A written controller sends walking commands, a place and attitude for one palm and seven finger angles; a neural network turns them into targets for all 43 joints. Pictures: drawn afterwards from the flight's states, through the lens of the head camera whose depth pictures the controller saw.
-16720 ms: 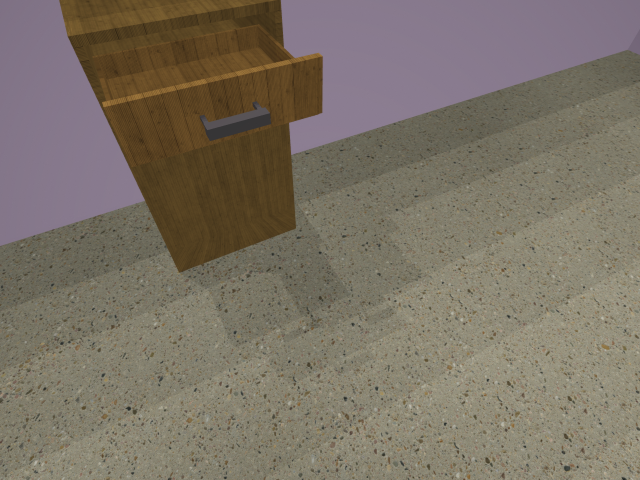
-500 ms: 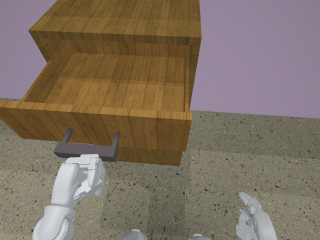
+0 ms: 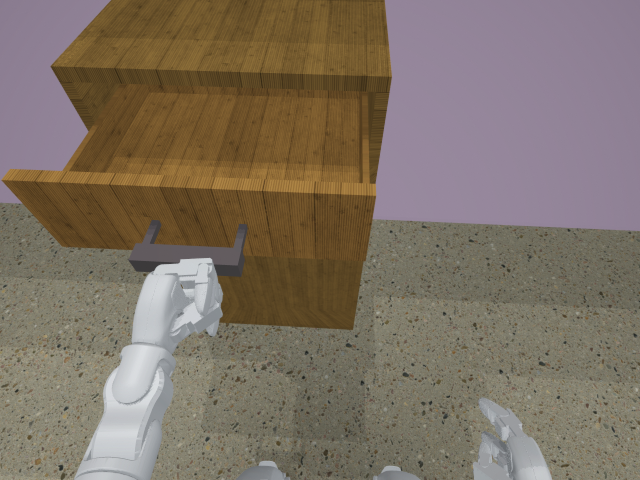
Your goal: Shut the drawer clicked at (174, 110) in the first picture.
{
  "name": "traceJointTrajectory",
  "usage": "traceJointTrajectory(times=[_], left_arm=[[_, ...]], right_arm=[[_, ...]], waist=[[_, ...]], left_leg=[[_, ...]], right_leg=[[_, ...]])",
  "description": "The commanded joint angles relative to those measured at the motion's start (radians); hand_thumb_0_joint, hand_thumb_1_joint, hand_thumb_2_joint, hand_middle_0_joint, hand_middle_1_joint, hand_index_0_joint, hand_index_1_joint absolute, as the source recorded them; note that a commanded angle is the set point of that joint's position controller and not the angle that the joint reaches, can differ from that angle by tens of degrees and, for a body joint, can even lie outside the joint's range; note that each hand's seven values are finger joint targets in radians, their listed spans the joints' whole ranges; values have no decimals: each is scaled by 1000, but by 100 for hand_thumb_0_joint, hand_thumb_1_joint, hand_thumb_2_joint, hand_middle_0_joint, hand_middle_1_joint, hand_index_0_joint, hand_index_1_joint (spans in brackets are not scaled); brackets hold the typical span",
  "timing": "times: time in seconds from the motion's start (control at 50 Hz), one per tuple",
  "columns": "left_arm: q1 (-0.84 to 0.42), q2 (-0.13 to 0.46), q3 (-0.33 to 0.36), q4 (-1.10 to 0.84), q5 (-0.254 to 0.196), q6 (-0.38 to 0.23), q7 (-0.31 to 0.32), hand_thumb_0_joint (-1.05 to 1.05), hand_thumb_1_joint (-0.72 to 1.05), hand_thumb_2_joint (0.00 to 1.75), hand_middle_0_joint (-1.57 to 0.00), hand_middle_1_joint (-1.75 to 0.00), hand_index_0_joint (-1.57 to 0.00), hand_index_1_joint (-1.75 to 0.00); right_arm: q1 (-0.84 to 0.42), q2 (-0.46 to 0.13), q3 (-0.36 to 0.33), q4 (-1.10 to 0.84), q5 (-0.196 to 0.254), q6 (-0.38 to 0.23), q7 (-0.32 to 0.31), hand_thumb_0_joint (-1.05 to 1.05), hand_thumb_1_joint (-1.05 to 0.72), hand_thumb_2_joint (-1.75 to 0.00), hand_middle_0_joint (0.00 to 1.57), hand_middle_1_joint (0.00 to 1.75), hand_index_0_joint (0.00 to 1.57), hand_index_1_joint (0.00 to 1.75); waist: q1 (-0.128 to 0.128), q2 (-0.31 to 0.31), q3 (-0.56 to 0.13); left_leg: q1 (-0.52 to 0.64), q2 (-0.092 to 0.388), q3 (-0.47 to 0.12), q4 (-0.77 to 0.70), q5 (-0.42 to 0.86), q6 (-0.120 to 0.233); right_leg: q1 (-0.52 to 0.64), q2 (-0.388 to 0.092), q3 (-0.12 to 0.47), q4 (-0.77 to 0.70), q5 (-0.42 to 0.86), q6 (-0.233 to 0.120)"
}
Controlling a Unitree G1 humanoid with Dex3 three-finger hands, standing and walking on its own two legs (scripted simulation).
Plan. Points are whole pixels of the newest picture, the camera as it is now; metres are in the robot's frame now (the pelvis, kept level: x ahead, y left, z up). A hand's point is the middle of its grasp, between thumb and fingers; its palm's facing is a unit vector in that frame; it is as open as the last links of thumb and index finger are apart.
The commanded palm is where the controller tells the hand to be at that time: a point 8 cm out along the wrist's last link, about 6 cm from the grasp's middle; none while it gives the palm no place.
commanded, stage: push the drawer shut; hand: left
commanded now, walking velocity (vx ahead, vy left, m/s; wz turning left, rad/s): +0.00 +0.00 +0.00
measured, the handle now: (193, 244) +0.39 +0.18 +0.07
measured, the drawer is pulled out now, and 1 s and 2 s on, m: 0.21 0.08 0.00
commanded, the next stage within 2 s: pull the fist back off the drawer in 1.84 s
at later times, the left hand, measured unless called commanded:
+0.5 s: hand (225, 261) +0.37 +0.14 +0.06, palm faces -0.04 -1.00 -0.04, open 3.1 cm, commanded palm +0.37 +0.19 +0.07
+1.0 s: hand (234, 221) +0.44 +0.14 +0.06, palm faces -0.04 -1.00 -0.04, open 3.0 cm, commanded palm +0.43 +0.19 +0.07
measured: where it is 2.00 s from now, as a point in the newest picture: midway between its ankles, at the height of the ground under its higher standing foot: outside the picture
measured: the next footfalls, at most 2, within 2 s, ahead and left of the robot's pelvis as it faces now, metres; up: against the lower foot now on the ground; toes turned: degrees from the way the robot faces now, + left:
none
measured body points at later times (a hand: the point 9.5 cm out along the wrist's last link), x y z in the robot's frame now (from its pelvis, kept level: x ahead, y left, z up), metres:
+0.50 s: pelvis +0.01 +0.00 +0.00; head +0.07 +0.00 +0.45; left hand +0.37 +0.19 +0.06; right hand +0.12 -0.25 -0.10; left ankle +0.02 +0.12 -0.69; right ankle +0.01 -0.11 -0.69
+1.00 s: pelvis +0.00 +0.00 +0.00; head +0.08 +0.00 +0.44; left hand +0.43 +0.19 +0.06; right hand +0.07 -0.26 -0.12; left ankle +0.02 +0.12 -0.69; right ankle +0.01 -0.11 -0.69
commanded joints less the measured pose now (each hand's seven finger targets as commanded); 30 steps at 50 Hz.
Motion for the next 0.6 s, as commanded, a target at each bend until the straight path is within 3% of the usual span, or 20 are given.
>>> traceJointTrajectory(times=[0.0, 0.04, 0.06, 0.12, 0.14, 0.24, 0.26, 0.32, 0.34, 0.36, 0.38, 0.4, 0.48, 0.52, 0.56, 0.58], left_arm=[[-373, 132, 101, -161, -13, -67, 15, 0, 90, 90, -140, -160, -140, -160], [-415, 103, 72, -158, -13, -68, 12, 0, 90, 90, -140, -160, -140, -160], [-436, 121, 84, -139, -9, -70, 17, 0, 90, 90, -140, -160, -140, -160], [-438, 113, 89, -112, -12, -73, 14, 0, 90, 90, -140, -160, -140, -160], [-470, 103, 76, -109, -10, -75, 14, 0, 90, 90, -140, -160, -140, -160], [-514, 104, 84, -49, -8, -83, 16, 0, 90, 90, -140, -160, -140, -160], [-518, 132, 110, -32, -6, -86, 19, 0, 90, 90, -140, -160, -140, -160], [-548, 124, 110, -10, -6, -92, 16, 0, 90, 90, -140, -160, -140, -160], [-552, 147, 134, -1, -5, -96, 17, 0, 90, 90, -140, -160, -140, -160], [-551, 158, 136, 21, 0, -97, 17, 0, 90, 90, -140, -160, -140, -160], [-588, 137, 117, 15, 2, -103, 14, 0, 90, 90, -140, -160, -140, -160], [-583, 138, 127, 34, -2, -102, 15, 0, 90, 90, -140, -160, -140, -160], [-703, 156, 129, 110, 7, -111, 13, 0, 90, 90, -140, -160, -140, -160], [-725, 174, 146, 129, 9, -117, 10, 0, 90, 90, -140, -160, -140, -160], [-768, 188, 152, 147, 10, -122, 10, 0, 90, 90, -140, -160, -140, -160], [-771, 165, 140, 161, 11, -125, 7, 0, 90, 90, -140, -160, -140, -160]], right_arm=[[-44, -128, -48, -121, 2, -41, -13, 0, -90, -90, 20, 30, 20, 30], [-40, -126, -49, -117, 2, -40, -12, 0, -90, -90, 20, 30, 20, 30], [-33, -130, -50, -108, 2, -39, -12, 0, -90, -90, 20, 30, 20, 30], [-22, -127, -53, -106, 0, -32, -9, 0, -90, -90, 20, 30, 20, 30], [-20, -127, -53, -103, 2, -30, -7, 0, -90, -90, 20, 30, 20, 30], [-4, -129, -56, -95, -1, -14, -2, 0, -90, -90, 20, 30, 20, 30], [4, -134, -58, -88, -2, -10, -2, 0, -90, -90, 20, 30, 20, 30], [11, -129, -60, -86, -2, 1, 1, 0, -90, -90, 20, 30, 20, 30], [17, -131, -62, -83, -3, 5, 1, 0, -90, -90, 20, 30, 20, 30], [20, -134, -61, -80, -3, 10, 1, 0, -90, -90, 20, 30, 20, 30], [23, -129, -58, -78, -3, 13, 4, 0, -90, -90, 20, 30, 20, 30], [26, -129, -61, -76, -3, 16, 5, 0, -90, -90, 20, 30, 20, 30], [40, -135, -60, -60, -2, 30, 2, 0, -90, -90, 20, 30, 20, 30], [48, -135, -63, -56, -3, 34, 2, 0, -90, -90, 20, 30, 20, 30], [60, -138, -62, -51, -4, 40, 1, 0, -90, -90, 20, 30, 20, 30], [63, -134, -63, -51, -6, 42, 4, 0, -90, -90, 20, 30, 20, 30]], waist=[[-37, -33, -230], [-40, -7, -250], [-47, -32, -259], [-34, -15, -289], [-42, 1, -288], [-42, -25, -285], [-46, -60, -287], [-44, -32, -299], [-37, -37, -307], [-42, -37, -294], [-47, 6, -299], [-43, -6, -301], [-71, -42, -276], [-61, -8, -312], [-68, -16, -329], [-66, -12, -346]], left_leg=[[116, -18, -10, -151, 105, 19], [139, -17, -12, -151, 129, 17], [138, -15, -16, -149, 138, 20], [153, -17, -10, -152, 185, 15], [162, -16, -10, -150, 189, 14], [154, -14, -9, -154, 199, 14], [144, -12, -9, -151, 205, 18], [157, -14, -2, -151, 231, 15], [153, -13, -3, -153, 235, 13], [146, -12, -2, -150, 234, 16], [159, -14, -2, -152, 237, 14], [161, -13, -3, -151, 235, 14], [134, -12, -4, -148, 188, 19], [146, -14, -3, -145, 208, 17], [146, -13, -8, -141, 221, 18], [154, -15, -5, -141, 225, 18]], right_leg=[[101, 19, 40, -164, 100, -2], [98, 18, 33, -153, 132, -3], [99, 19, 34, -153, 137, -2], [127, 18, 32, -145, 197, -5], [114, 18, 31, -143, 202, -5], [124, 19, 32, -146, 221, -4], [132, 22, 33, -146, 227, -2], [141, 21, 35, -144, 266, -3], [149, 21, 35, -141, 268, -4], [143, 24, 37, -141, 265, -4], [134, 24, 37, -139, 270, -6], [131, 25, 35, -141, 266, -6], [105, 29, 42, -149, 225, -1], [118, 27, 44, -141, 245, -5], [120, 28, 43, -134, 255, -5], [122, 30, 43, -134, 261, -4]])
